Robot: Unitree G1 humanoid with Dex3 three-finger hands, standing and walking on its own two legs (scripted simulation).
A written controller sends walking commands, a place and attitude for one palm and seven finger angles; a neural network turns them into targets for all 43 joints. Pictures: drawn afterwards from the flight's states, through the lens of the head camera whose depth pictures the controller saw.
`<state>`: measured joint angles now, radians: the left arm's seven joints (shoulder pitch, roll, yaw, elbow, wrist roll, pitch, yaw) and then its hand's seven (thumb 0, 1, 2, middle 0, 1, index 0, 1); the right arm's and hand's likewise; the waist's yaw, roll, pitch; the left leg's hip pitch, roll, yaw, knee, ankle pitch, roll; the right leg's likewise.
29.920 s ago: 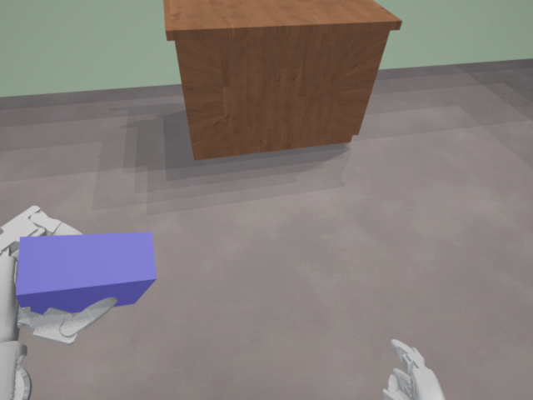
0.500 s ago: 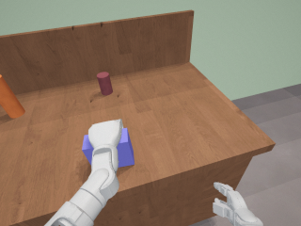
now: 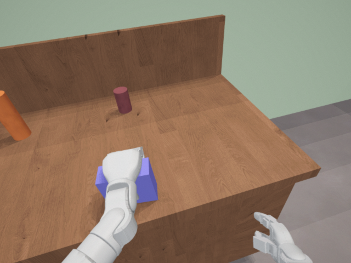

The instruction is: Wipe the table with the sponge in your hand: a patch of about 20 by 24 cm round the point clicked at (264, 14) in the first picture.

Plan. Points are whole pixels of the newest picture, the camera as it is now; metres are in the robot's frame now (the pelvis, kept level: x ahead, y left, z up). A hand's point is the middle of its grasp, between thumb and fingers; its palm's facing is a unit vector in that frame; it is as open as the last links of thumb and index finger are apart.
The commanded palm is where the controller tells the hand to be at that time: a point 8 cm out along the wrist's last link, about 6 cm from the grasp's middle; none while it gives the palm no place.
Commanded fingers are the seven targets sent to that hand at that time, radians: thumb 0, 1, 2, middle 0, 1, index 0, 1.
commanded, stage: wipe back along the third lane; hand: left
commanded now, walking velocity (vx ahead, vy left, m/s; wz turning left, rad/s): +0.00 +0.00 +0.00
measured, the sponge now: (131, 188) +0.30 +0.16 +0.02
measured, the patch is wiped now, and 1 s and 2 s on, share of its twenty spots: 1.00 1.00 1.00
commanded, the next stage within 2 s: slide back across to the middle lane in 0.16 s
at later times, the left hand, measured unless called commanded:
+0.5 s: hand (128, 177) +0.30 +0.16 +0.07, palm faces +0.07 -0.12 -0.99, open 9.7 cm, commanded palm +0.24 +0.16 +0.12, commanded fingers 0.00 0.10 1.30 -1.20 -1.60 -1.20 -1.60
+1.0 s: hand (106, 187) +0.26 +0.20 +0.08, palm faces +0.10 -0.20 -0.97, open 9.7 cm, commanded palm +0.21 +0.21 +0.12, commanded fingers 0.00 0.10 1.30 -1.20 -1.60 -1.20 -1.60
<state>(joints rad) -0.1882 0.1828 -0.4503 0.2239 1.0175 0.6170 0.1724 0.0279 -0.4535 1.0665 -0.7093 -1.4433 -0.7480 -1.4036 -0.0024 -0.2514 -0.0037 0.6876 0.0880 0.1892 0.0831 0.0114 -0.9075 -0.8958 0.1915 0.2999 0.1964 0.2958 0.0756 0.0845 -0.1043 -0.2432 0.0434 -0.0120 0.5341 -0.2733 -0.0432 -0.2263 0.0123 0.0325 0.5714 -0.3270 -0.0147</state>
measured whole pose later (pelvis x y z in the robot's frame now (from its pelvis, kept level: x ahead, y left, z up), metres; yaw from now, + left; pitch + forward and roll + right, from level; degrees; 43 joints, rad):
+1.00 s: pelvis +0.00 -0.01 +0.00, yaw -1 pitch -3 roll +1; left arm 0.05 0.30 -0.25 -0.06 0.94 0.52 0.11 -0.01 -0.47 1.07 -0.74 -1.42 -0.77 -1.38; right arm 0.00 -0.25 0.02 0.66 0.07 0.15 0.02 0.01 -0.91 -0.90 0.19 0.30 0.20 0.30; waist 0.08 0.08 -0.07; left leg -0.19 0.06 0.00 0.50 -0.26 -0.04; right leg -0.18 0.03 0.05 0.55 -0.31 -0.03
